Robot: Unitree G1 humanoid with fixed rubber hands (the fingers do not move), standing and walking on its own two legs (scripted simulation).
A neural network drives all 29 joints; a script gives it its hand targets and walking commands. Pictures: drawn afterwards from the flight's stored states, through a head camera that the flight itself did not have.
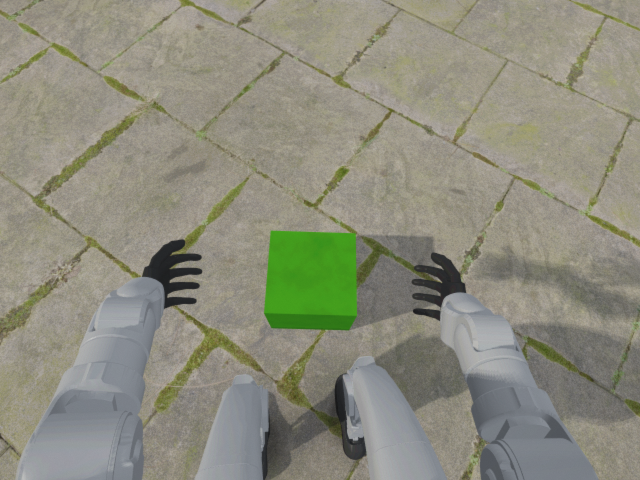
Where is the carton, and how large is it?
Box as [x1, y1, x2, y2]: [264, 231, 356, 329]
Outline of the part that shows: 271,231 264,313 271,327 348,329 356,316 355,233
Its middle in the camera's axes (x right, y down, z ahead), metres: -0.02 +0.12 +1.05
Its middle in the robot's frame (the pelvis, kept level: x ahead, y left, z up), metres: +0.50 -0.03 -0.58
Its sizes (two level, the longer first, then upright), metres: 0.222 0.216 0.201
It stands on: the floor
